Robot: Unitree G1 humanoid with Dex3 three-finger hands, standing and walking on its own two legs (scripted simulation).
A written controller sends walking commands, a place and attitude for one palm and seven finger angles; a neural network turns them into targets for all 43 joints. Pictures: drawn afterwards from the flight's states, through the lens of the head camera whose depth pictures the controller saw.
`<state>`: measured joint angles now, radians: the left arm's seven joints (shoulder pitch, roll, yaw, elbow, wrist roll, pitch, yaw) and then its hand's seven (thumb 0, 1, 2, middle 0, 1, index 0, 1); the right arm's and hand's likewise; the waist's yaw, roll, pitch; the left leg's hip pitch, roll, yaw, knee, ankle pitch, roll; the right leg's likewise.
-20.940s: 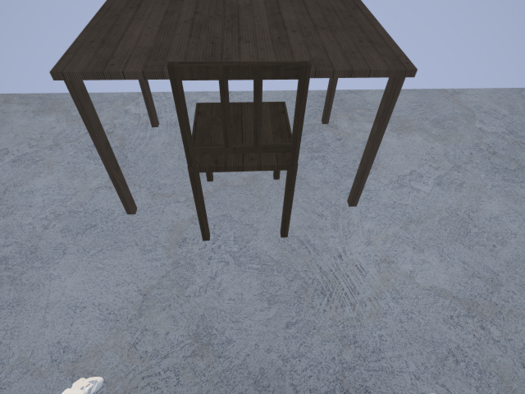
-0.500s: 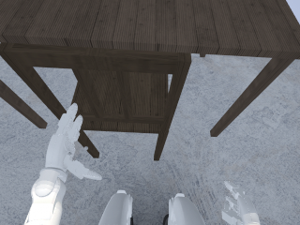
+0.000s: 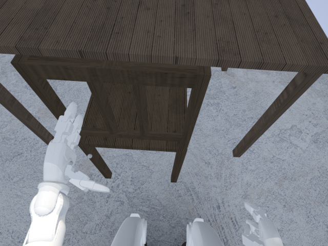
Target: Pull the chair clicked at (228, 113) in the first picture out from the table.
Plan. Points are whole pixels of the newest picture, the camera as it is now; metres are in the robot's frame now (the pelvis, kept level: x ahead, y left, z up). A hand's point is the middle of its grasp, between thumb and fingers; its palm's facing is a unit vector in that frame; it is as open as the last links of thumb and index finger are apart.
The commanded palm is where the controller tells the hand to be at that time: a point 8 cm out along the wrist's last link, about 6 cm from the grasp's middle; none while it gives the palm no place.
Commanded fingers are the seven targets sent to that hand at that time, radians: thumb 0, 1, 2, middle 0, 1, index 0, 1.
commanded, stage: aim the fingers beside a spindle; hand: left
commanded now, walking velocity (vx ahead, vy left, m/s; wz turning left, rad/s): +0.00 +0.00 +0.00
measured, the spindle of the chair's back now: (105, 109) +0.45 +0.18 +0.01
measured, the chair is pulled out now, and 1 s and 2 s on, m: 0.00 0.00 0.00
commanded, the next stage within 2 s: push the fingers through the gap in 1.64 s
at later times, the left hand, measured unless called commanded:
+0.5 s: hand (104, 167) +0.30 +0.16 +0.00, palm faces -0.07 -1.00 +0.00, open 16.9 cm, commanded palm +0.29 +0.22 +0.03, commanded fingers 0.00 -0.50 0.30 -0.06 -0.08 -0.06 -0.08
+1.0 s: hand (88, 153) +0.31 +0.19 +0.04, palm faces +0.04 -1.00 -0.08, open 16.9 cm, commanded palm +0.29 +0.23 +0.02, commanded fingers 0.00 -0.50 0.30 -0.06 -0.08 -0.06 -0.08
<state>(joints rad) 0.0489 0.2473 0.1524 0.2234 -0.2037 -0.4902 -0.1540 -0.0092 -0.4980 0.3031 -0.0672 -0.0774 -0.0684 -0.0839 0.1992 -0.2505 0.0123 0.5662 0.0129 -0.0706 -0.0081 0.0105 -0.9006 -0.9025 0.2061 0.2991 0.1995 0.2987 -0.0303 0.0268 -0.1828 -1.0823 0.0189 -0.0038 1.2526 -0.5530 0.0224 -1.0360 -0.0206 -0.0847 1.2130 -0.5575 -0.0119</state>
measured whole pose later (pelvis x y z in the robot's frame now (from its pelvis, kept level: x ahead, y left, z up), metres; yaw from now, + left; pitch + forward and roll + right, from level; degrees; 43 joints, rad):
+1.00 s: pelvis +0.00 +0.00 +0.00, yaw +0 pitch +22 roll -2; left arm 0.02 0.26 0.18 0.28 -0.21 -0.49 -0.16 -0.01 -0.50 0.30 -0.07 -0.08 -0.07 -0.08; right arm 0.19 -0.25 0.02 0.58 0.02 -0.07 -0.01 0.01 -0.90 -0.90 0.21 0.30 0.20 0.30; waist -0.03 0.02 -0.18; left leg -1.09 0.02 -0.01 1.25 -0.56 0.02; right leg -1.04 -0.02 -0.09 1.22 -0.56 -0.02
